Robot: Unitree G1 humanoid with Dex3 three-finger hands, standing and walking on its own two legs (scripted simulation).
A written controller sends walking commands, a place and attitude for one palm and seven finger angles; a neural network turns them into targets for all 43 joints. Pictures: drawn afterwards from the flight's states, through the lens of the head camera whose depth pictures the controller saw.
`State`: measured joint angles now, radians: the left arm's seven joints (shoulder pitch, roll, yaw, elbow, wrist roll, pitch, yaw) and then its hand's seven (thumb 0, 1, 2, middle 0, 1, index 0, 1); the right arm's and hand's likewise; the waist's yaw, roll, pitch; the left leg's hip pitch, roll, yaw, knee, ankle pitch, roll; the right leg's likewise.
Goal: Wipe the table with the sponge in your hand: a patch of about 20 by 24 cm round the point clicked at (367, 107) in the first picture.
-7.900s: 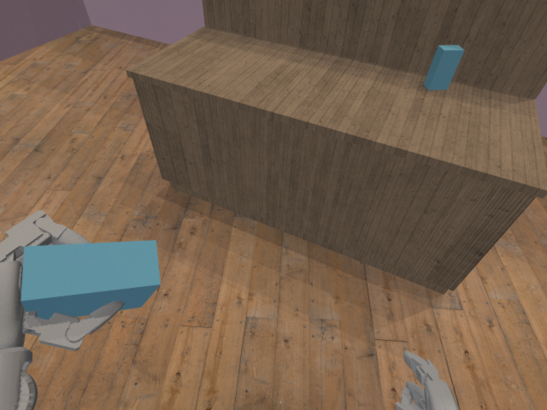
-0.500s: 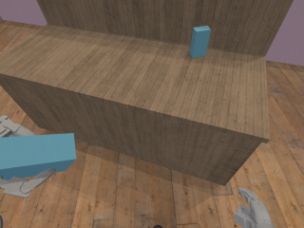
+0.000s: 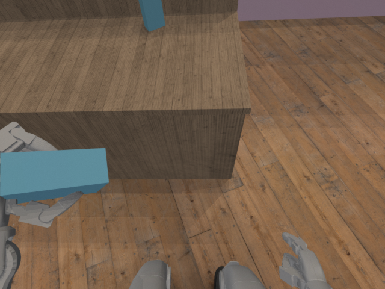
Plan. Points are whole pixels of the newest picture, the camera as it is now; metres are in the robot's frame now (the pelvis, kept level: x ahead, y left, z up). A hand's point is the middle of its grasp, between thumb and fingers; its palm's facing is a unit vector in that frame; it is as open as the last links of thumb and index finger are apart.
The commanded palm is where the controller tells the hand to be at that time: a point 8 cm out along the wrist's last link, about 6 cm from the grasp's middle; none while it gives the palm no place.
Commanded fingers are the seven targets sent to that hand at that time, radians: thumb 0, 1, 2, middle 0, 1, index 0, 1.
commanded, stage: turn to face it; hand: left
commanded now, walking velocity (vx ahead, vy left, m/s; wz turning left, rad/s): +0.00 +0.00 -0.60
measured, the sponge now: (72, 175) +0.26 +0.19 +0.15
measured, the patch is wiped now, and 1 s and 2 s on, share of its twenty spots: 0.00 0.00 0.00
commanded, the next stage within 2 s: take the last steps up to it in 0.62 s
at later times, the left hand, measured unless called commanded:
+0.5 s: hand (91, 195) +0.22 +0.14 +0.18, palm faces +0.21 -0.89 -0.41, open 9.5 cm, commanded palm +0.19 +0.19 +0.20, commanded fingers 0.00 0.10 1.30 -1.20 -1.60 -1.20 -1.60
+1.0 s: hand (131, 220) +0.19 +0.08 +0.19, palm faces +0.06 -0.89 -0.46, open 9.5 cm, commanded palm +0.16 +0.14 +0.20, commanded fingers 0.00 0.10 1.30 -1.20 -1.60 -1.20 -1.60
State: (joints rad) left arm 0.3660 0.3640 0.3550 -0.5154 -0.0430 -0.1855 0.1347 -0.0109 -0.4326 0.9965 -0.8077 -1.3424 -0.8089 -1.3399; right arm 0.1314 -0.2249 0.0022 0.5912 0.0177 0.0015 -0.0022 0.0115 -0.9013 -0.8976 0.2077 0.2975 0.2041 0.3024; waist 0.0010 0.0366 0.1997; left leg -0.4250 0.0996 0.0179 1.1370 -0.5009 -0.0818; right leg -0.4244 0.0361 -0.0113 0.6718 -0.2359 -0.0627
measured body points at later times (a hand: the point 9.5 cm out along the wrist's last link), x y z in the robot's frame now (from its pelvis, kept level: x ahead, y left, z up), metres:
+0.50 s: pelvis -0.04 -0.04 +0.01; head -0.02 -0.05 +0.46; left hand +0.21 +0.19 +0.20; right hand +0.08 -0.28 -0.09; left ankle -0.02 +0.12 -0.72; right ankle -0.04 -0.14 -0.70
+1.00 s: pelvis -0.08 -0.07 +0.02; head -0.07 -0.07 +0.47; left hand +0.18 +0.13 +0.21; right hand -0.04 -0.38 -0.06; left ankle -0.06 +0.04 -0.72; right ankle -0.05 -0.15 -0.72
